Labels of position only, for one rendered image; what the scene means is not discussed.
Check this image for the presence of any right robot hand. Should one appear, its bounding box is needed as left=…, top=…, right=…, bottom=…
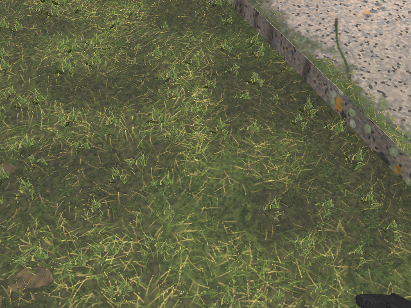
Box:
left=355, top=293, right=411, bottom=308

